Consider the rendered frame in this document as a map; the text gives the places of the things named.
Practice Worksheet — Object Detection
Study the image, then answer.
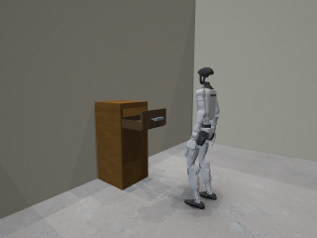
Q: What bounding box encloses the cabinet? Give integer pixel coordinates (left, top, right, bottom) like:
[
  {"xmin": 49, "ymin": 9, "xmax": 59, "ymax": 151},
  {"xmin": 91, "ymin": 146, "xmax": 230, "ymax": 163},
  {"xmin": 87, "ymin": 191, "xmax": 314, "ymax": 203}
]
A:
[{"xmin": 94, "ymin": 100, "xmax": 149, "ymax": 190}]

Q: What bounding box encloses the robot left hand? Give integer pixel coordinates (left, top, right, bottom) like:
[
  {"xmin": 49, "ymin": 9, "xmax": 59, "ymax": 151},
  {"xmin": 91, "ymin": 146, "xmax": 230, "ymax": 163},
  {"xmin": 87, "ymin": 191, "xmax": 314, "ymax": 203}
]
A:
[{"xmin": 184, "ymin": 139, "xmax": 197, "ymax": 160}]

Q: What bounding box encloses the left robot forearm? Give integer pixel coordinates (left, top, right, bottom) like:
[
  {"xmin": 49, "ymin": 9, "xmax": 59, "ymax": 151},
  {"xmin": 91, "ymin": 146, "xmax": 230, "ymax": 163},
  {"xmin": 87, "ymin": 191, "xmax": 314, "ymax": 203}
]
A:
[{"xmin": 191, "ymin": 110, "xmax": 204, "ymax": 141}]

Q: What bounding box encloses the robot left shin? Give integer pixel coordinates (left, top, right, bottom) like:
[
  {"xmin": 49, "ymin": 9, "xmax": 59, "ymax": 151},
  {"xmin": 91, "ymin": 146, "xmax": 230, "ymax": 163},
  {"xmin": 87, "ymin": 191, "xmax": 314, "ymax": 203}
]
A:
[{"xmin": 187, "ymin": 167, "xmax": 200, "ymax": 203}]

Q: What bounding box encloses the left robot upper arm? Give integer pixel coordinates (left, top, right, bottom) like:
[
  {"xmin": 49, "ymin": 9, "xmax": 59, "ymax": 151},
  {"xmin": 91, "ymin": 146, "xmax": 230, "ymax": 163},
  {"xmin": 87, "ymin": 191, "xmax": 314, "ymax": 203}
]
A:
[{"xmin": 195, "ymin": 88, "xmax": 207, "ymax": 118}]

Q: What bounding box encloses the robot right shin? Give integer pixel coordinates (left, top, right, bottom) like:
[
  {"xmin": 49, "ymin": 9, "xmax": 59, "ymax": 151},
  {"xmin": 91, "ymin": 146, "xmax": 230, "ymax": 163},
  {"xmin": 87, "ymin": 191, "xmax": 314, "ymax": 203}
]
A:
[{"xmin": 198, "ymin": 163, "xmax": 212, "ymax": 194}]

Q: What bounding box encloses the drawer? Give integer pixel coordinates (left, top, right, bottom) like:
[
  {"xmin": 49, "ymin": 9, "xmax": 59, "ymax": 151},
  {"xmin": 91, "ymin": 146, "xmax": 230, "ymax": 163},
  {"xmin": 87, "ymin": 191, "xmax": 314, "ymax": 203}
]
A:
[{"xmin": 122, "ymin": 108, "xmax": 166, "ymax": 131}]

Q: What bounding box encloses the right robot upper arm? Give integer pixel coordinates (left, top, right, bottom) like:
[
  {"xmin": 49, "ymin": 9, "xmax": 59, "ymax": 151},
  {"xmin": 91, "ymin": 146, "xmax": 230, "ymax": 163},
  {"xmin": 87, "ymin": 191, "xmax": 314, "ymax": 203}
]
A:
[{"xmin": 215, "ymin": 90, "xmax": 220, "ymax": 115}]

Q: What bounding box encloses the handle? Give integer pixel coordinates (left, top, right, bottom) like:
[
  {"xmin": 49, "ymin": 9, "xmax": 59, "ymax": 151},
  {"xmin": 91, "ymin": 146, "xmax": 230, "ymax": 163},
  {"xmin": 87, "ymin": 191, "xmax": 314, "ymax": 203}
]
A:
[{"xmin": 152, "ymin": 117, "xmax": 164, "ymax": 121}]

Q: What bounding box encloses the robot right hand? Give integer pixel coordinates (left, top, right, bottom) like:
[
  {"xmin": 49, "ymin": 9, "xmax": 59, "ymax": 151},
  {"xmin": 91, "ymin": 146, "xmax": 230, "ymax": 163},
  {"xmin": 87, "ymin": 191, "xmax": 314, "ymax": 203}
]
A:
[{"xmin": 208, "ymin": 132, "xmax": 216, "ymax": 146}]

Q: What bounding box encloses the right robot forearm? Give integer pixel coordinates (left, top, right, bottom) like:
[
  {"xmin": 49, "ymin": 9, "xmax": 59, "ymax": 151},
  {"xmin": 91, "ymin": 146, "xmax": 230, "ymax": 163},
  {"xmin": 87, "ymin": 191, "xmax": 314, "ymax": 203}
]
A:
[{"xmin": 211, "ymin": 113, "xmax": 219, "ymax": 132}]

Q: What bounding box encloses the robot shin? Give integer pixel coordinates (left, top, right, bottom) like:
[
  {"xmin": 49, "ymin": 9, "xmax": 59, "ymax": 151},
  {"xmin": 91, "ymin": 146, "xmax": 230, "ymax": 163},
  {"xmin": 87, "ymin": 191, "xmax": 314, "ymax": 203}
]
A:
[
  {"xmin": 198, "ymin": 163, "xmax": 212, "ymax": 194},
  {"xmin": 187, "ymin": 167, "xmax": 200, "ymax": 203}
]

